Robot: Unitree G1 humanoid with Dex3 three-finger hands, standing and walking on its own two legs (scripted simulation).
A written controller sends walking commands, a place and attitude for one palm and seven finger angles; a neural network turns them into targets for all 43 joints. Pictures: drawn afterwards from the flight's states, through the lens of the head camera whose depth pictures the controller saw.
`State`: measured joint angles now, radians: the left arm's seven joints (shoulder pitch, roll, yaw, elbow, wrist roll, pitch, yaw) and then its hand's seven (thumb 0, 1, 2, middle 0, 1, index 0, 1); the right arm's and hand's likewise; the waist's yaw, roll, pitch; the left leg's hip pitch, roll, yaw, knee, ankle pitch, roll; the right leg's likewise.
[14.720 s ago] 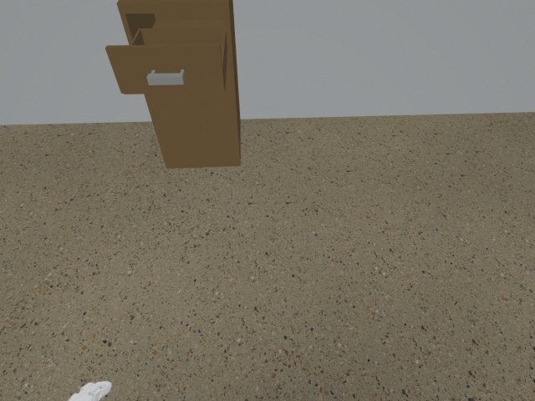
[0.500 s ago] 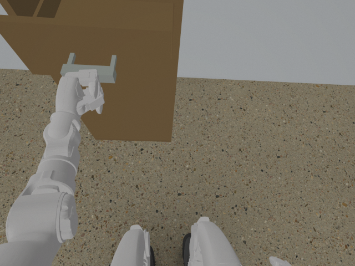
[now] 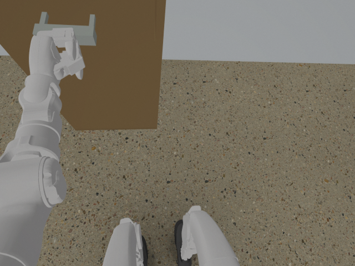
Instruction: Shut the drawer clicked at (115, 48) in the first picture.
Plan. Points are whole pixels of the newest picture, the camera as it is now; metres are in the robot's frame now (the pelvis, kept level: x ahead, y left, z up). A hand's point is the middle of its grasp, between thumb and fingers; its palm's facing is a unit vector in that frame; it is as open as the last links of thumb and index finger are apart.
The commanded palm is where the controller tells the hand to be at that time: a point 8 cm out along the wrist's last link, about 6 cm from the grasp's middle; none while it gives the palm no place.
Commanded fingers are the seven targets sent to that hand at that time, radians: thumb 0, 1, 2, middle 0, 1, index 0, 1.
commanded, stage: push the drawer shut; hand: left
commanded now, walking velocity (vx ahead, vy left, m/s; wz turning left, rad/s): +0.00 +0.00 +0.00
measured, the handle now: (67, 26) +0.62 +0.18 +0.06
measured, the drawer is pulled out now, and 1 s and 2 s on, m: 0.02 0.00 0.00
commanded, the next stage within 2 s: pull the fist back off the drawer in 0.54 s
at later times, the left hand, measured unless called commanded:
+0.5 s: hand (77, 49) +0.57 +0.16 +0.05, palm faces -0.05 -1.00 -0.06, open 3.1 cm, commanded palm +0.59 +0.17 +0.06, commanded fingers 0.00 0.90 0.90 -1.40 -1.60 -1.40 -1.60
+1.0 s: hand (75, 48) +0.57 +0.16 +0.05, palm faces -0.06 -1.00 -0.05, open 3.2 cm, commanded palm +0.56 +0.17 +0.06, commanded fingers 0.00 0.90 0.90 -1.40 -1.60 -1.40 -1.60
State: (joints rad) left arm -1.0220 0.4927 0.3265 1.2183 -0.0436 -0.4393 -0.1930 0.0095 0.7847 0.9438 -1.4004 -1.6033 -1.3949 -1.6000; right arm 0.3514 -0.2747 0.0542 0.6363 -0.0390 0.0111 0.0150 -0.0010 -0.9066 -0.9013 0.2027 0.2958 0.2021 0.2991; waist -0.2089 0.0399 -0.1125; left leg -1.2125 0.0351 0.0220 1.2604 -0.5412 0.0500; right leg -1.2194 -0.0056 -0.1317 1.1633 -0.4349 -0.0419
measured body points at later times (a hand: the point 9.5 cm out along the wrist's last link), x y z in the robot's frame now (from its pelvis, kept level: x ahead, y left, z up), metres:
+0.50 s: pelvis +0.00 +0.00 -0.01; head +0.18 +0.04 +0.40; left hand +0.56 +0.21 +0.06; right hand -0.02 -0.26 -0.10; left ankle +0.02 +0.09 -0.62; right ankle +0.05 -0.10 -0.62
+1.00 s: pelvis -0.02 +0.01 -0.01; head +0.17 +0.04 +0.39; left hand +0.56 +0.21 +0.06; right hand -0.05 -0.25 -0.11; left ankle +0.02 +0.09 -0.62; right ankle +0.05 -0.10 -0.62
